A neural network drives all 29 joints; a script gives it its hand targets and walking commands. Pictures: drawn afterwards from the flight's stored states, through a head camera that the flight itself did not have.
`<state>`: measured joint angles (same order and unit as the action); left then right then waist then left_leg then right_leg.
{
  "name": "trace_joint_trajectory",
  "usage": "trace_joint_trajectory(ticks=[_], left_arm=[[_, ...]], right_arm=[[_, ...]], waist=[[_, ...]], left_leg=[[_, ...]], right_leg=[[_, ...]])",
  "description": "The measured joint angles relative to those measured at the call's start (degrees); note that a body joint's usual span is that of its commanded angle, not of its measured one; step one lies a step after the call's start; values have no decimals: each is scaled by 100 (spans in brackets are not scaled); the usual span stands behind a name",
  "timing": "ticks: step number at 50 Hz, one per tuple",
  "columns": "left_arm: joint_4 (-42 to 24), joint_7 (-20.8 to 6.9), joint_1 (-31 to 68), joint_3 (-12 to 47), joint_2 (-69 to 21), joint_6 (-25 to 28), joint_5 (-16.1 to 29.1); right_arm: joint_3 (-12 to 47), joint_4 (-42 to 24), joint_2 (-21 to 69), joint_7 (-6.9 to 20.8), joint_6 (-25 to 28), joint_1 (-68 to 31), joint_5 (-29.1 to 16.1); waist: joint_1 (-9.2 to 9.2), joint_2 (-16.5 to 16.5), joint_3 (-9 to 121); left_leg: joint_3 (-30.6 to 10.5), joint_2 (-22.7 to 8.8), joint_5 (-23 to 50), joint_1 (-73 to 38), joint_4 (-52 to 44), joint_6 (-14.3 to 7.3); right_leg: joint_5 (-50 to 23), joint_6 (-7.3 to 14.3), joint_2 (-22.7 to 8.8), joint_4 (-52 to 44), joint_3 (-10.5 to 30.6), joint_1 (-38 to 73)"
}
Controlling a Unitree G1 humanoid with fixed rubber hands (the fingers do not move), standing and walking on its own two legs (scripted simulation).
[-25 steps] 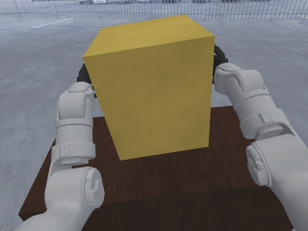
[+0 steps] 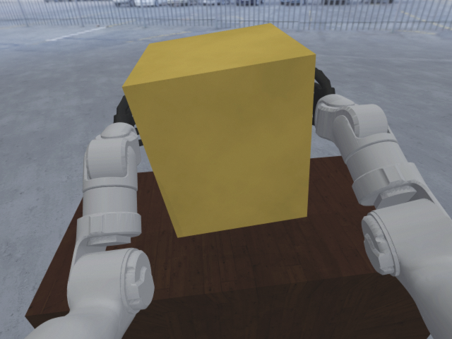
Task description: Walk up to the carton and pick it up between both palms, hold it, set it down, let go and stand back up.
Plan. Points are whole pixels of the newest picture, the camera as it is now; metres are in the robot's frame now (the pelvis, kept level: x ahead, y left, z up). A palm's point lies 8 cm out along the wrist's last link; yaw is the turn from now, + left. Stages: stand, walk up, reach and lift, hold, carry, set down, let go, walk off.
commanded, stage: hold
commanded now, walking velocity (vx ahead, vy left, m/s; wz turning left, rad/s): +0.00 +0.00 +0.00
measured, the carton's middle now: (225, 127) +0.41 +0.00 +0.25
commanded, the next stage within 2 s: set down in 1.76 s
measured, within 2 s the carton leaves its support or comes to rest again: neither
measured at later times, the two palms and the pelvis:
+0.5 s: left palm (125, 133) +0.36 +0.16 +0.27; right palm (322, 108) +0.36 -0.16 +0.30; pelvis +0.00 +0.00 +0.00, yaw +0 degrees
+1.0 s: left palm (126, 132) +0.36 +0.16 +0.28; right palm (323, 107) +0.36 -0.16 +0.30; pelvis +0.00 +0.00 +0.00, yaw +0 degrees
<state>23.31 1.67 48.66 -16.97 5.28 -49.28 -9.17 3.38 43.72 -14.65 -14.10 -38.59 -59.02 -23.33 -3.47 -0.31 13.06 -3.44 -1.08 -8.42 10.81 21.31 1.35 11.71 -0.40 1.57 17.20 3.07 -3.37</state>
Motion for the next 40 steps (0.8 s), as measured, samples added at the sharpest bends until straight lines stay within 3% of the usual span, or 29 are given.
trace_joint_trajectory(ticks=[40], left_arm=[[21, -8, 25, -12, 19, 8, 10]], right_arm=[[-7, 5, 11, -12, -8, -20, 8]], waist=[[1, -4, 13]], left_leg=[[-12, 0, -1, -7, -8, 4]], right_leg=[[-4, 6, 5, -10, -2, 5]])
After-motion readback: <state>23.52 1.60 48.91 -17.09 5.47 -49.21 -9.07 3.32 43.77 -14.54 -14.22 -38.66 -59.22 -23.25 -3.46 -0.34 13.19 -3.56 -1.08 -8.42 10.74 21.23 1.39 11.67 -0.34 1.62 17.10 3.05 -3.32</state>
